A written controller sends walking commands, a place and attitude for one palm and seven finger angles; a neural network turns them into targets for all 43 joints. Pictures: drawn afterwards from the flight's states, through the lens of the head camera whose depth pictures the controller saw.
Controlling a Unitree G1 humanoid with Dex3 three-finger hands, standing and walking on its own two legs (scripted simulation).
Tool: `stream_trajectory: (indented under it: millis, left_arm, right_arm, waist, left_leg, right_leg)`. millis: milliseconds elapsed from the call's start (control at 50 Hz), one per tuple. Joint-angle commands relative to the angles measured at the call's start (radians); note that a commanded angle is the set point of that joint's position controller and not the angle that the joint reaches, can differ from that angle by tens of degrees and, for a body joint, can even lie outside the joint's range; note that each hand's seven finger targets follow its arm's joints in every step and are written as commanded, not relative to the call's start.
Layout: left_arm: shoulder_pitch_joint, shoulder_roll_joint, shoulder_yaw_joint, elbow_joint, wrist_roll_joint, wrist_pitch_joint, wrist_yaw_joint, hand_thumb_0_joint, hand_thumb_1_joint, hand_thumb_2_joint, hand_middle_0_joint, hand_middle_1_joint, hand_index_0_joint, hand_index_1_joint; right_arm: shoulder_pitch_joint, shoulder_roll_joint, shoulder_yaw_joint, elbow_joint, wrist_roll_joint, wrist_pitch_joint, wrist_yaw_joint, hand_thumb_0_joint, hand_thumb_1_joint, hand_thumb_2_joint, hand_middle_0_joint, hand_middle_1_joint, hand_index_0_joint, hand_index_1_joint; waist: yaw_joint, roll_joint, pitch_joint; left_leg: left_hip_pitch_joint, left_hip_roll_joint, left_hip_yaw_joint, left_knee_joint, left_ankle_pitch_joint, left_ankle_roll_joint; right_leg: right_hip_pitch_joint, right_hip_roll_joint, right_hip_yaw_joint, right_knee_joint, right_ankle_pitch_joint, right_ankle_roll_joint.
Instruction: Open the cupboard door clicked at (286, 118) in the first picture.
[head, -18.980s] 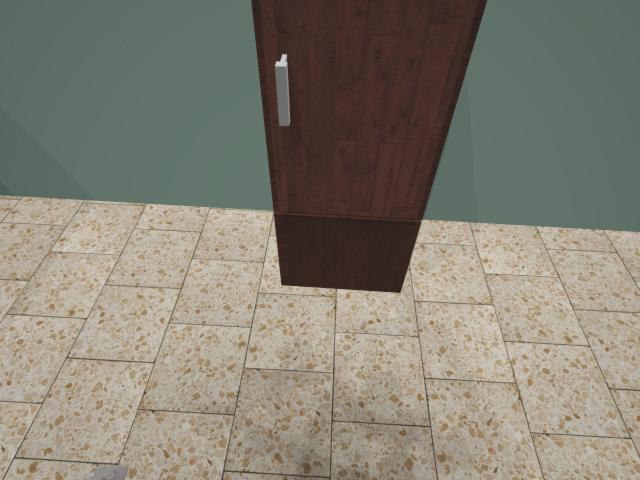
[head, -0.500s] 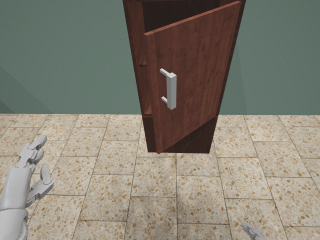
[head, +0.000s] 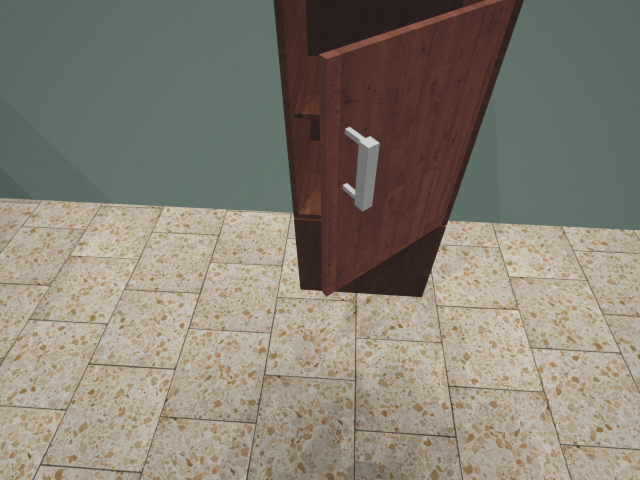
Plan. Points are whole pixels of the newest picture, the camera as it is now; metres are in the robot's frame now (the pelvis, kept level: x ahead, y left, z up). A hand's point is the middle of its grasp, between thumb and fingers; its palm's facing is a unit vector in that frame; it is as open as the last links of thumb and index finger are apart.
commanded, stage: let the arm hang, fingers relaxed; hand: left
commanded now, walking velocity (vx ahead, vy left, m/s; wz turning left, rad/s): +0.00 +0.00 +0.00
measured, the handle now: (357, 169) +0.59 -0.03 +0.05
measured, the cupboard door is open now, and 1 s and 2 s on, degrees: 40 40 40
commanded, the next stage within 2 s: look to check the result in 0.52 s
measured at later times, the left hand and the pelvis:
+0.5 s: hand out of the picture -0.03 +0.17 -0.18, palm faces +0.04 -0.99 -0.16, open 7.4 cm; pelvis -0.01 +0.02 +0.00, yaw -1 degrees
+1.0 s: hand out of the picture -0.02 +0.17 -0.18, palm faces +0.04 -0.98 -0.17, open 7.4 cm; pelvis +0.00 +0.02 +0.00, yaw -1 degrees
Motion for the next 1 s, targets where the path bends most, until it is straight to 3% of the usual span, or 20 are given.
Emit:
stream_trajectory:
  millis: [0, 340, 420, 580, 820, 980]
  left_arm:
    - [0.033, 0.075, 0.008, -0.015, 0.001, -0.023, 0.007, 0.000, 0.900, 0.900, -0.200, -0.300, -0.200, -0.300]
    - [0.078, 0.020, 0.019, 0.002, 0.005, -0.017, 0.015, 0.000, 0.900, 0.900, -0.200, -0.300, -0.200, -0.300]
    - [0.081, 0.016, 0.021, 0.001, 0.006, -0.017, 0.016, 0.000, 0.900, 0.900, -0.200, -0.300, -0.200, -0.300]
    - [0.087, 0.012, 0.021, -0.004, 0.006, -0.020, 0.016, 0.000, 0.900, 0.900, -0.200, -0.300, -0.200, -0.300]
    - [0.082, 0.019, 0.020, -0.001, 0.006, -0.026, 0.017, 0.000, 0.900, 0.900, -0.200, -0.300, -0.200, -0.300]
    - [0.071, 0.020, 0.016, 0.002, 0.005, -0.026, 0.017, 0.000, 0.900, 0.900, -0.200, -0.300, -0.200, -0.300]
  right_arm:
    - [0.067, -0.086, -0.013, -0.007, 0.005, -0.013, -0.004, 0.000, -0.900, -0.900, 0.200, 0.300, 0.200, 0.300]
    - [0.139, -0.035, -0.014, 0.023, -0.002, -0.018, -0.005, 0.000, -0.900, -0.900, 0.200, 0.300, 0.200, 0.300]
    - [0.149, -0.036, -0.016, 0.016, 0.000, -0.019, -0.005, 0.000, -0.900, -0.900, 0.200, 0.300, 0.200, 0.300]
    - [0.150, -0.036, -0.017, 0.015, 0.000, -0.020, -0.004, 0.000, -0.900, -0.900, 0.200, 0.300, 0.200, 0.300]
    - [0.130, -0.041, -0.017, 0.017, 0.003, -0.027, -0.004, 0.000, -0.900, -0.900, 0.200, 0.300, 0.200, 0.300]
    - [0.110, -0.046, -0.013, 0.026, 0.003, -0.026, -0.004, 0.000, -0.900, -0.900, 0.200, 0.300, 0.200, 0.300]
  waist:
    - [-0.002, -0.069, 0.014]
    - [-0.003, 0.000, 0.069]
    - [-0.004, -0.023, 0.070]
    - [-0.008, -0.012, 0.049]
    - [-0.008, -0.044, 0.020]
    - [-0.009, -0.028, 0.041]
  left_leg:
    - [-0.007, 0.092, -0.084, -0.090, 0.067, 0.022]
    - [-0.105, 0.085, -0.108, -0.132, -0.079, 0.027]
    - [-0.116, 0.089, -0.116, -0.137, -0.095, 0.029]
    - [-0.094, 0.088, -0.115, -0.128, -0.063, 0.031]
    - [-0.052, 0.086, -0.106, -0.112, 0.036, 0.031]
    - [-0.036, 0.088, -0.100, -0.117, 0.058, 0.026]
  right_leg:
    - [-0.049, -0.116, 0.119, -0.108, 0.023, -0.013]
    - [-0.085, -0.103, 0.113, -0.063, -0.042, -0.007]
    - [-0.086, -0.100, 0.110, -0.056, -0.043, -0.004]
    - [-0.091, -0.103, 0.114, -0.053, -0.019, -0.004]
    - [-0.069, -0.112, 0.114, -0.051, 0.035, 0.000]
    - [-0.077, -0.113, 0.113, -0.060, 0.046, 0.002]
